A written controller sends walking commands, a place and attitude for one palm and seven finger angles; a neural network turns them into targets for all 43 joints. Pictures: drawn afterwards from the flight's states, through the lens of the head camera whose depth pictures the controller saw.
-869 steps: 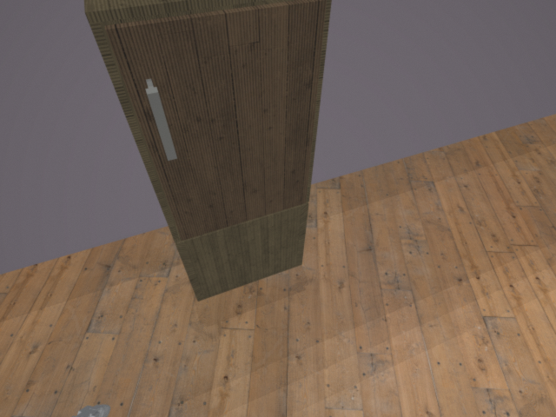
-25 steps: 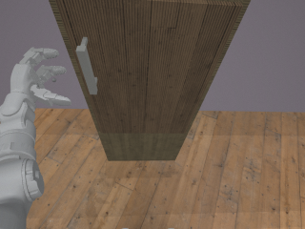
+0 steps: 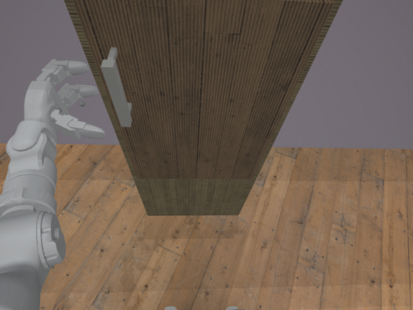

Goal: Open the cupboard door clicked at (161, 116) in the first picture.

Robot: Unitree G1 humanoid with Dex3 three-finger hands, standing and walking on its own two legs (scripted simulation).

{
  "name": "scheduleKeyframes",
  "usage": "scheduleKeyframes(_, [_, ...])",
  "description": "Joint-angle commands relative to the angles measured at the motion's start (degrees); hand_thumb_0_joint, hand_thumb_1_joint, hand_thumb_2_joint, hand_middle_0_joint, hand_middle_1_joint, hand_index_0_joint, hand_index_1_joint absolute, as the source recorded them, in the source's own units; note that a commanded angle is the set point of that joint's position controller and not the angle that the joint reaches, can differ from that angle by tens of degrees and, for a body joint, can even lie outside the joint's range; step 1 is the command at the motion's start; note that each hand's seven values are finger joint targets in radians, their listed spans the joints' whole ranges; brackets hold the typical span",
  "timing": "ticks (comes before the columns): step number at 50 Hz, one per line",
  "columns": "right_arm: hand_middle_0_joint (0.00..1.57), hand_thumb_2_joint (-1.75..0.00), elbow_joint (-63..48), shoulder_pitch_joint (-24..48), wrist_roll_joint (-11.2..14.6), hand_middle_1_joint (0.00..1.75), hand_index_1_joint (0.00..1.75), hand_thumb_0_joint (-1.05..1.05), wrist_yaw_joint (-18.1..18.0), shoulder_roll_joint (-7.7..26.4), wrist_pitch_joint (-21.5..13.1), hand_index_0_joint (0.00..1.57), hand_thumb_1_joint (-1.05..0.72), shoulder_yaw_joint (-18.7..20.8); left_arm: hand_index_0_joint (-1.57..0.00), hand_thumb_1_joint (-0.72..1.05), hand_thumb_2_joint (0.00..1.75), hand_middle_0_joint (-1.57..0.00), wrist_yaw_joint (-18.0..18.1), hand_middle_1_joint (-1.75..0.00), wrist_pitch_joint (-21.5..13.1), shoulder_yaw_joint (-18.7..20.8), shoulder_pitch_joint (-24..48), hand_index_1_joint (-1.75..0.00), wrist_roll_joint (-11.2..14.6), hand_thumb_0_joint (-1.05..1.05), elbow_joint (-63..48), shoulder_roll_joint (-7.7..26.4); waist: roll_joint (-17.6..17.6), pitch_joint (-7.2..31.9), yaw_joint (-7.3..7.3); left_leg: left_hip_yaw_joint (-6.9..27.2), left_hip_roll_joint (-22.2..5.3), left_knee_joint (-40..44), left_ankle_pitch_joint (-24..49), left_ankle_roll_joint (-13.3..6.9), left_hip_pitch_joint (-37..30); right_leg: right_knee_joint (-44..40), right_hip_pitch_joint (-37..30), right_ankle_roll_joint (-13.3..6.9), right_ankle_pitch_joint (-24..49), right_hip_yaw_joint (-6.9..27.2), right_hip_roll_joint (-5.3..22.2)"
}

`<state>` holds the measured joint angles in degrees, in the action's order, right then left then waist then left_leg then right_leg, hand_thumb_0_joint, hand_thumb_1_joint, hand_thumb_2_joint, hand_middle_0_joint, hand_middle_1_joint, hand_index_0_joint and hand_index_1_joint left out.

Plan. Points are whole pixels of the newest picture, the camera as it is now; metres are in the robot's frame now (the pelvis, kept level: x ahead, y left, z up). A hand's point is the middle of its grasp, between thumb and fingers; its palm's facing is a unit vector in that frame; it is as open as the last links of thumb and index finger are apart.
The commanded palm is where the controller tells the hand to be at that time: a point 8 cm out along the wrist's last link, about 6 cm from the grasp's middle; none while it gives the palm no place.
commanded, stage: slide the fingers in behind the handle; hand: left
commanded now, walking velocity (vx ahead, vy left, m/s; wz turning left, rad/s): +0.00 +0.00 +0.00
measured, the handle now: (120, 90) +0.52 +0.16 +0.11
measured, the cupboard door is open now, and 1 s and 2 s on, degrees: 0 0 0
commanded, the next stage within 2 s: close the thumb around the handle in 1.56 s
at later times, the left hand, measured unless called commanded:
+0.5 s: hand (98, 108) +0.46 +0.19 +0.12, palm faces +0.00 -1.00 +0.01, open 14.0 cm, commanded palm +0.44 +0.24 +0.11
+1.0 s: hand (116, 107) +0.46 +0.16 +0.12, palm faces +0.00 -1.00 +0.02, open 13.9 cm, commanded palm +0.43 +0.21 +0.11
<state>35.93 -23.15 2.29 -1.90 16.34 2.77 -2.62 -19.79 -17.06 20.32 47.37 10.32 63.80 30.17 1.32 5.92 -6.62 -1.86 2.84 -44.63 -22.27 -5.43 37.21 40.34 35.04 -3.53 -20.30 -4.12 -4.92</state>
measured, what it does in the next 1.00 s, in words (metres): stands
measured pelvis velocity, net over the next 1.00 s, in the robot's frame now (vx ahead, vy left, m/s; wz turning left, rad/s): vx -0.01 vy -0.01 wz -0.01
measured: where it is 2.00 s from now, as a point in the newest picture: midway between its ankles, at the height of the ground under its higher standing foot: outside the picture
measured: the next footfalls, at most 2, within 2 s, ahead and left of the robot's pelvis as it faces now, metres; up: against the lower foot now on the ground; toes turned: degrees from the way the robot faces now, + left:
none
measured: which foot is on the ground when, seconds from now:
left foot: down 0.00-1.00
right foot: down 0.00-1.00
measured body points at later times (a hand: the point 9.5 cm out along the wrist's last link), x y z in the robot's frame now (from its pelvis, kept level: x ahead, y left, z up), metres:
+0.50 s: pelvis -0.01 -0.01 +0.00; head +0.06 +0.00 +0.45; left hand +0.45 +0.24 +0.12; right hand +0.04 -0.27 -0.11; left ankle -0.01 +0.05 -0.71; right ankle -0.01 -0.08 -0.71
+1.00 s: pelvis -0.01 -0.01 +0.00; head +0.06 -0.01 +0.45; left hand +0.46 +0.21 +0.12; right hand +0.02 -0.27 -0.12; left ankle -0.01 +0.05 -0.71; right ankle -0.01 -0.08 -0.71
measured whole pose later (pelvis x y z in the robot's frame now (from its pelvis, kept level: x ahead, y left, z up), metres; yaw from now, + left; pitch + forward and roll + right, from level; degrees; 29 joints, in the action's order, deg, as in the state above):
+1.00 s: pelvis -0.01 -0.01 +0.00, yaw +0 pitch +13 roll -2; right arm 36.8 -23.2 2.1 -0.4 15.7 1.0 -2.0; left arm -11.7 -18.2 16.8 45.6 9.3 61.2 22.0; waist 1.5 6.2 -6.2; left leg -2.4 2.7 -44.0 -21.8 -4.8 35.2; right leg 41.1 33.8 -4.3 -20.3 -3.5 -5.1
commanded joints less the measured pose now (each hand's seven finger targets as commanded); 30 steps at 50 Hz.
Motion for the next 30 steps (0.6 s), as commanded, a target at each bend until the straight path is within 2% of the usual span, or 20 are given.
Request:
scheduleKeyframes(1, [0.2,-0.9,-4.01,-6.3,0.11,0.3,0.3,0.0,-0.52,10.32,-1.03,0.2,-0.9,3.76,-0.3,-0.5,0.3,-0.3,0.67,-1.2,-3.65,2.37,24.2,-1.2,1.31,0.0,-12.54,13.95,3.81,22.1,-0.16,8.17,-4.21,3.31,31.41,4.84,-21.59,-2.7,-3.84,1.52,19.79,3.24,1.27])
scheduleKeyframes(2, [0.2,-0.9,-3.93,-5.9,0.2,0.3,0.3,0.0,-0.35,9.97,-1.15,0.2,-0.9,3.67,-0.3,-0.5,0.3,-0.3,0.61,-1.2,-3.56,0.4,25.48,-1.2,1.26,0.0,-13.08,11.7,4.58,21.9,-0.57,7.8,-4.11,3.47,30.45,4.68,-21.66,-2.89,-3.63,1.74,19.97,3.51,1.25])
scheduleKeyframes(3, [0.2,-0.9,-4.05,-6.12,0.14,0.3,0.3,0.0,-0.31,10.09,-1.13,0.2,-0.9,3.8,-0.3,-0.5,0.3,-0.3,0.89,-1.2,-3.54,1.53,24.11,-1.2,0.97,0.0,-13.1,12.66,5.14,21.82,0.33,8.08,-4.15,3.61,30.38,4.89,-21.49,-2.75,-3.56,1.55,19.3,3.37,1.35])
scheduleKeyframes(5, [0.2,-0.9,-4.1,-5.92,0.11,0.3,0.3,0.0,-0.15,9.89,-1.12,0.2,-0.9,3.9,-0.3,-0.5,0.3,-0.3,1.55,-1.2,-3.59,0.71,24.49,-1.2,0.69,0.0,-14.29,11.56,5.69,21.89,0.02,7.96,-4.17,3.62,30.29,4.9,-22.24,-2.84,-3.13,1.6,19.16,3.39,1.33])
scheduleKeyframes(8, [0.2,-0.9,-3.99,-6.1,0.03,0.3,0.3,0.0,-0.2,9.94,-1.11,0.2,-0.9,3.79,-0.3,-0.5,0.3,-0.3,2.62,-1.2,-3.47,2.64,23.82,-1.2,0.68,0.0,-12.74,13.15,2.6,21.15,0.27,7.36,-3.78,3.89,27.74,4.25,-19.62,-2.99,-5.31,1.67,19.8,3.7,1.34])
scheduleKeyframes(11, [0.2,-0.9,-4.67,-5.55,0.11,0.3,0.3,0.0,-0.23,9.53,-1.31,0.2,-0.9,3.67,-0.3,-0.5,0.3,-0.3,3.14,-1.2,-4.09,1.67,24.63,-1.2,0.42,0.0,-15.42,12.18,4.52,22.02,0.36,6.83,-3.46,3.8,28.11,3.96,-19.57,-2.73,-6.65,1.58,21.13,4.04,1.65])
scheduleKeyframes(12, [0.2,-0.9,-4.63,-5.53,0.02,0.3,0.3,0.0,-0.11,9.6,-1.34,0.2,-0.9,3.75,-0.3,-0.5,0.3,-0.3,3.5,-1.2,-4.36,3.09,23.28,-1.2,0.1,0.0,-15.77,13.73,5.05,23.05,1.3,6.9,-3.51,3.83,28.6,4.14,-20.2,-2.59,-7.02,1.54,21.26,4.07,1.58])
scheduleKeyframes(13, [0.2,-0.9,-4.85,-5.28,0.07,0.3,0.3,0.0,-0.05,9.47,-1.35,0.2,-0.9,3.72,-0.3,-0.5,0.3,-0.3,3.55,-1.2,-4.43,2.63,22.23,-1.2,0.14,0.0,-16.18,13.0,5.0,23.26,1.2,6.72,-3.52,3.86,28.87,4.19,-20.37,-2.67,-7.35,1.58,21.59,4.1,1.56])
scheduleKeyframes(14, [0.2,-0.9,-4.91,-5.01,0.23,0.3,0.3,0.0,-0.05,9.28,-1.37,0.2,-0.9,3.67,-0.3,-0.5,0.3,-0.3,3.45,-1.2,-4.32,1.23,22.17,-1.2,0.27,0.0,-15.65,11.14,4.65,21.97,0.71,6.64,-3.57,3.91,28.13,4.15,-20.18,-2.88,-6.6,1.64,21.27,4.08,1.56])
scheduleKeyframes(15, [0.2,-0.9,-4.66,-4.91,0.31,0.3,0.3,0.0,-0.09,9.32,-1.39,0.2,-0.9,3.61,-0.3,-0.5,0.3,-0.3,3.49,-1.2,-4.06,1.08,22.38,-1.2,0.37,0.0,-14.86,10.96,3.91,20.42,0.53,6.6,-3.56,4.12,26.59,4.04,-19.21,-3.08,-6.22,1.62,20.46,4.05,1.54])
scheduleKeyframes(16, [0.2,-0.9,-4.6,-4.91,0.37,0.3,0.3,0.0,-0.22,9.29,-1.38,0.2,-0.9,3.63,-0.3,-0.5,0.3,-0.3,3.54,-1.2,-4.13,-0.11,23.57,-1.2,0.41,0.0,-14.72,9.79,3.68,19.56,-0.32,6.63,-3.52,4.04,26.08,3.71,-19.2,-3.26,-5.57,1.62,19.95,3.96,1.62])
scheduleKeyframes(18, [0.2,-0.9,-4.33,-4.7,0.41,0.3,0.3,0.0,-0.32,9.46,-1.56,0.2,-0.9,3.6,-0.3,-0.5,0.3,-0.3,3.71,-1.2,-3.69,0.46,23.41,-1.2,0.51,0.0,-13.29,10.14,3.26,18.52,0.03,6.59,-3.41,4.53,23.55,3.57,-18.39,-3.61,-5.5,1.58,18.93,4.15,1.72])
scheduleKeyframes(20, [0.2,-0.9,-4.43,-4.43,0.44,0.3,0.3,0.0,-0.37,9.4,-1.88,0.2,-0.9,3.59,-0.3,-0.5,0.3,-0.3,3.97,-1.2,-3.71,-0.39,24.6,-1.2,0.6,0.0,-13.96,9.12,2.73,19.09,-0.31,6.59,-3.29,4.69,21.59,3.38,-18.27,-3.78,-5.56,1.67,17.9,4.34,1.81])
scheduleKeyframes(21, [0.2,-0.9,-4.23,-4.48,0.41,0.3,0.3,0.0,-0.48,9.37,-2.01,0.2,-0.9,3.58,-0.3,-0.5,0.3,-0.3,4.23,-1.2,-4.14,-0.59,26.14,-1.2,0.57,0.0,-14.78,9.13,3.92,19.55,-0.64,6.63,-3.19,4.34,22.39,3.35,-18.86,-3.57,-5.41,1.55,18.22,4.36,1.92])
scheduleKeyframes(22, [0.2,-0.9,-4.04,-4.32,0.32,0.3,0.3,0.0,-0.35,9.18,-2.2,0.2,-0.9,3.42,-0.3,-0.5,0.3,-0.3,4.35,-1.2,-4.18,-1.84,26.76,-1.2,0.41,0.0,-14.36,7.67,3.76,19.53,-0.72,6.85,-3.14,4.5,21.69,3.42,-18.96,-3.56,-5.05,1.64,17.73,4.27,1.86])
scheduleKeyframes(25, [0.2,-0.9,-3.57,-4.41,0.34,0.3,0.3,0.0,-0.42,9.38,-2.55,0.2,-0.9,3.52,-0.3,-0.5,0.3,-0.3,5.12,-1.2,-4.43,-0.49,26.78,-1.2,0.18,0.0,-13.34,9.31,2.5,19.84,-0.58,6.64,-3.05,4.43,20.2,3.23,-17.65,-3.59,-5.96,1.69,17.53,4.73,2.02])
scheduleKeyframes(27, [0.2,-0.9,-3.64,-4.5,0.19,0.3,0.3,0.0,-0.23,9.23,-2.75,0.2,-0.9,3.4,-0.3,-0.5,0.3,-0.3,5.34,-1.2,-4.62,-0.61,26.51,-1.2,0.17,0.0,-13.11,8.68,3.15,20.29,-0.26,6.56,-2.88,4.38,21.72,3.35,-17.5,-3.14,-6.74,1.62,18.92,4.55,2.05])
scheduleKeyframes(28, [0.2,-0.9,-3.74,-4.36,0.27,0.3,0.3,0.0,-0.24,9.31,-2.72,0.2,-0.9,3.55,-0.3,-0.5,0.3,-0.3,5.5,-1.2,-4.75,-0.01,25.91,-1.2,-0.14,0.0,-13.51,9.66,3.31,20.9,0.06,6.43,-2.9,4.2,21.38,3.33,-17.52,-3.15,-6.85,1.65,18.77,4.77,2.1])
scheduleKeyframes(29, [0.2,-0.9,-3.94,-4.19,0.28,0.3,0.3,0.0,-0.1,9.05,-2.82,0.2,-0.9,3.33,-0.3,-0.5,0.3,-0.3,5.37,-1.2,-4.72,-2.17,26.52,-1.2,-0.15,0.0,-13.43,7.11,3.86,20.57,-0.42,6.6,-2.82,4.35,21.08,3.41,-17.73,-3.16,-6.31,1.62,18.33,4.64,2.07])
scheduleKeyframes(30, [0.2,-0.9,-3.68,-4.16,0.28,0.3,0.3,0.0,-0.05,9.02,-2.94,0.2,-0.9,3.44,-0.3,-0.5,0.3,-0.3,5.42,-1.2,-4.54,-2.12,26.61,-1.2,-0.11,0.0,-12.73,6.71,3.47,19.64,-0.65,6.48,-2.93,4.23,20.55,3.33,-17.58,-3.34,-5.64,1.66,18.05,4.61,2.03])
